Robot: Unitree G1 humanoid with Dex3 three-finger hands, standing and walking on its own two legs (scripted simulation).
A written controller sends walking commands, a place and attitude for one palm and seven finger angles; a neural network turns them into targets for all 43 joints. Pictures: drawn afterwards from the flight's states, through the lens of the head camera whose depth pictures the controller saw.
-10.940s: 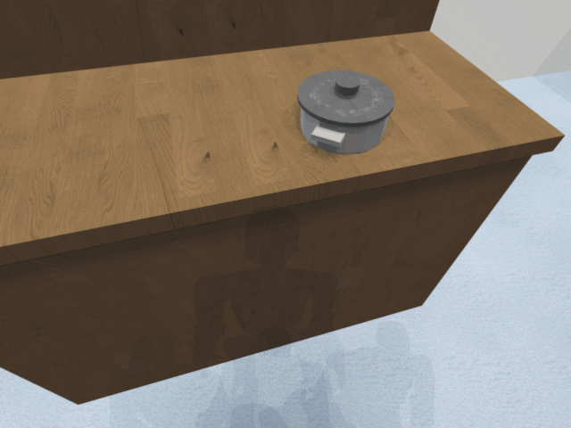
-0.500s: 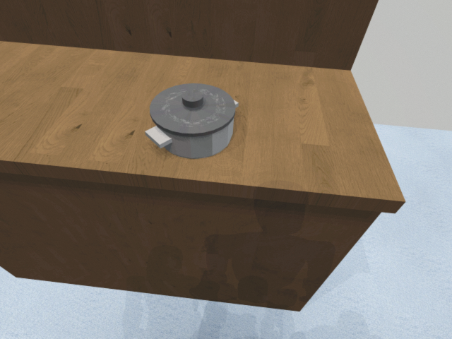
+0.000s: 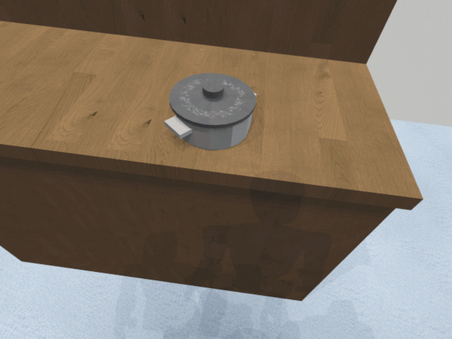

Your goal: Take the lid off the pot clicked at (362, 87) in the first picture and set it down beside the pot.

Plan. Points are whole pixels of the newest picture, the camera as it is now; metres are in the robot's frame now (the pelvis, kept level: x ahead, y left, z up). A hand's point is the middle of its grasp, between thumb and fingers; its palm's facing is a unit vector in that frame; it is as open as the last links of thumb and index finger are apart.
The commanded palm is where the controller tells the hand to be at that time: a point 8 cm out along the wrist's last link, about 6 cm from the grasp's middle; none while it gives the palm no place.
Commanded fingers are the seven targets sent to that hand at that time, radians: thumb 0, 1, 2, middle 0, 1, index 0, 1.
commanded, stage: look again from close up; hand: left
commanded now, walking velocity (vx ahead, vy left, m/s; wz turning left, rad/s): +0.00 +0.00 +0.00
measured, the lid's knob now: (213, 89) +0.54 +0.08 +0.16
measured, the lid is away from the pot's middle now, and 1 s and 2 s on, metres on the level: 0.00 0.00 0.00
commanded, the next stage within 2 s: shuffle to correct the standing spot in 0.18 s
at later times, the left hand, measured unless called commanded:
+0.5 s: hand out of the picture -0.01 +0.17 -0.18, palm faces +0.03 -0.98 -0.18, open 7.3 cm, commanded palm none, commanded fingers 0.00 0.90 0.90 -0.20 -0.30 -0.20 -0.30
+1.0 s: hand (162, 322) +0.18 +0.14 -0.16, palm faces +0.00 -0.98 -0.22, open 7.3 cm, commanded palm none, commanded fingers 0.00 0.90 0.90 -0.20 -0.30 -0.20 -0.30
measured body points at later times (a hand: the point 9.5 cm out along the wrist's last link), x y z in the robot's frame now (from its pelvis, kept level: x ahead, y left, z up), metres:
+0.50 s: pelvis +0.01 -0.01 +0.00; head +0.02 +0.01 +0.45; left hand -0.01 +0.23 -0.16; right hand +0.04 -0.24 -0.15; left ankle +0.03 +0.08 -0.73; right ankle -0.03 -0.16 -0.73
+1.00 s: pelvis +0.07 -0.04 +0.00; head +0.11 -0.04 +0.44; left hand +0.18 +0.19 -0.15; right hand +0.06 -0.26 -0.17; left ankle +0.03 +0.08 -0.73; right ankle +0.10 -0.15 -0.73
